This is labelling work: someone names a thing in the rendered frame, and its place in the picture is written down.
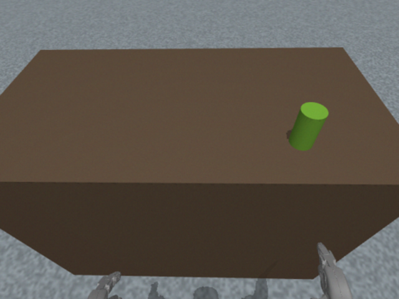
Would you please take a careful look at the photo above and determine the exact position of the left robot hand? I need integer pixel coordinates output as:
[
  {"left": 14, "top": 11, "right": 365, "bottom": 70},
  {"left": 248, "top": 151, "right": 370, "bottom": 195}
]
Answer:
[{"left": 88, "top": 271, "right": 122, "bottom": 299}]

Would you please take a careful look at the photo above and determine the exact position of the right robot hand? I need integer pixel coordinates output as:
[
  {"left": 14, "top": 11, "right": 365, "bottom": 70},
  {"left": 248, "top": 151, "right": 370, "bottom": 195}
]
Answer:
[{"left": 310, "top": 242, "right": 353, "bottom": 299}]

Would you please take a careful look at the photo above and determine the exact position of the can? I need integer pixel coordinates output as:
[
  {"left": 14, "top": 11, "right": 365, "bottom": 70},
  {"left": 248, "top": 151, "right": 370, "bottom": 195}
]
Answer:
[{"left": 289, "top": 102, "right": 329, "bottom": 151}]

